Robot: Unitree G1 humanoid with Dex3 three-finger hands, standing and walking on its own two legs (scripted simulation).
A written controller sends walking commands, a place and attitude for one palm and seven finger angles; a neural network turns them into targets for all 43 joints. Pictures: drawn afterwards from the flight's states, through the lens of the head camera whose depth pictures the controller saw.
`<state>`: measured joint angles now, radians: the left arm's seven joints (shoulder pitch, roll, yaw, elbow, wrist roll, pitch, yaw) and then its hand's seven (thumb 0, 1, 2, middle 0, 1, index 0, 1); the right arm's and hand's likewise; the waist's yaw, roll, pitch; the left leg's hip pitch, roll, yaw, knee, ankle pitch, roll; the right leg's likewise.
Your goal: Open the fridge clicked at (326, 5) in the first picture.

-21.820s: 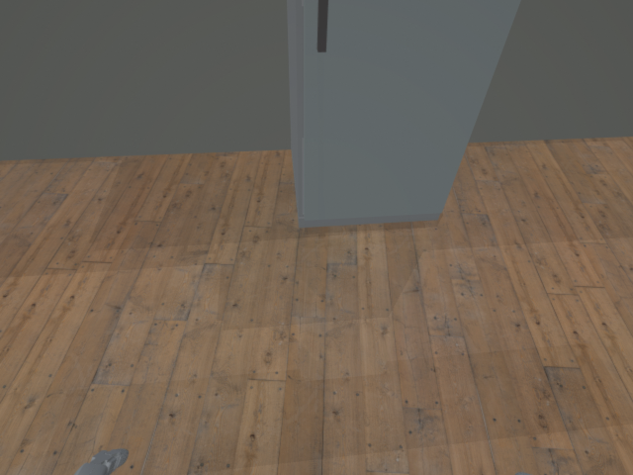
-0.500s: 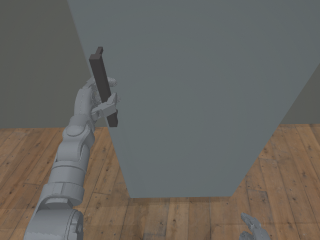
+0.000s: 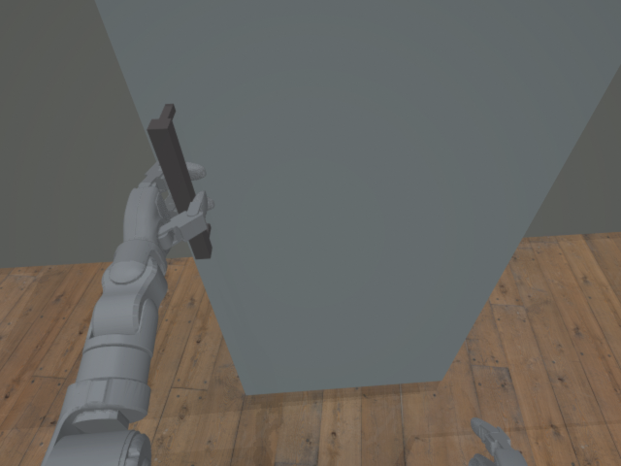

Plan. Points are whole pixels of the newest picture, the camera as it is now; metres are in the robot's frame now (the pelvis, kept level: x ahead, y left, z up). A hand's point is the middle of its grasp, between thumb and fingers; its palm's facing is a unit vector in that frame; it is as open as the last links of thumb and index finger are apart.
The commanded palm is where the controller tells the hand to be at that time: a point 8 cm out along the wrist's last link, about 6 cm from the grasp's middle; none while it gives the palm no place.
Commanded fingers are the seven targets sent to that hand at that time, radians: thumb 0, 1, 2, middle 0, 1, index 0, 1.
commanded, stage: grip the handle and tug to test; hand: left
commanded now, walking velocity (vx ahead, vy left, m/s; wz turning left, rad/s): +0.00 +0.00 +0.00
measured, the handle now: (187, 188) +0.44 +0.19 +0.15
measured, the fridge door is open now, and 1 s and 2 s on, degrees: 0 19 37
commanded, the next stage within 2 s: pull the door a little, standing still in 0.14 s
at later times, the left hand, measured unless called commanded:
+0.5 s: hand (197, 255) +0.32 +0.15 +0.15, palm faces +0.09 -1.00 -0.01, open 5.9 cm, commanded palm +0.27 +0.19 +0.15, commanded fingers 0.00 0.90 0.90 -0.45 -1.40 -0.45 -1.40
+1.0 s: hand (213, 341) +0.21 +0.11 +0.14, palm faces +0.05 -0.98 -0.19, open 6.6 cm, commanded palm +0.18 +0.16 +0.15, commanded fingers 0.00 0.90 0.90 -0.45 -1.40 -0.45 -1.40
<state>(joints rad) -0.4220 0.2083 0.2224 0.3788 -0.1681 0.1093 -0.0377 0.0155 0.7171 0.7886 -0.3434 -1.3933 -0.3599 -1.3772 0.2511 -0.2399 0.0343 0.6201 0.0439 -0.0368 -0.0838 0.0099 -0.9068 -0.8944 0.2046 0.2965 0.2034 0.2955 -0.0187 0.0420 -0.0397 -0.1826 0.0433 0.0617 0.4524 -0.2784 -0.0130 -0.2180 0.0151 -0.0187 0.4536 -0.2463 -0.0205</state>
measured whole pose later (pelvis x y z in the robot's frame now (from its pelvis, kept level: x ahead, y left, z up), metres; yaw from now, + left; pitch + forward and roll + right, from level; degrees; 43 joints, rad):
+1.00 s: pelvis -0.05 -0.01 +0.00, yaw +3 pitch +0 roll +1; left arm 0.22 0.19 -0.06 -0.33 -0.04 -0.04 0.10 -0.03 0.62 0.69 -0.44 -1.40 -0.30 -1.36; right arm 0.20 -0.19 0.04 0.53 -0.02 0.09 -0.07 0.01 -0.91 -0.89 0.20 0.30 0.20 0.30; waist -0.05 0.05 0.01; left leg -0.22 0.01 0.02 0.39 -0.17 -0.01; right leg -0.26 -0.02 -0.06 0.44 -0.18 -0.02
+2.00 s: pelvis -0.05 -0.30 -0.02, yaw +38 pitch -1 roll -1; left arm 0.07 0.25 0.05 -0.48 -0.01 -0.11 0.04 -0.06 0.59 0.81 -0.45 -1.40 -0.26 -1.36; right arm 0.06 -0.17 -0.04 0.63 -0.02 -0.16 -0.07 0.01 -0.91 -0.89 0.20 0.30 0.20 0.29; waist -0.02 -0.04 0.23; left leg -0.33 0.05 -0.02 0.66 -0.30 -0.02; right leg -0.51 0.03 -0.03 1.25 -0.51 0.03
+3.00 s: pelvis +0.19 -0.54 +0.00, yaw +78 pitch -1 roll +0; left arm 0.21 0.35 0.38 -0.30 -0.07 -0.09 0.13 -0.11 0.56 0.75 -0.46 -1.40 -0.30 -1.38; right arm 0.18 -0.23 0.00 0.66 -0.01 -0.10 -0.09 0.01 -0.91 -0.89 0.21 0.30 0.28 0.33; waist -0.04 -0.01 0.13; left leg -0.51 -0.01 0.04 1.08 -0.51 -0.06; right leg -0.23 -0.08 -0.09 0.52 -0.26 0.02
